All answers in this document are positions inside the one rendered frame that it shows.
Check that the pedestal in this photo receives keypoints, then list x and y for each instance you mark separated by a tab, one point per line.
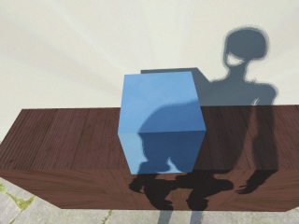
73	158

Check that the carton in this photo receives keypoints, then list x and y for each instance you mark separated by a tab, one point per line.
161	125

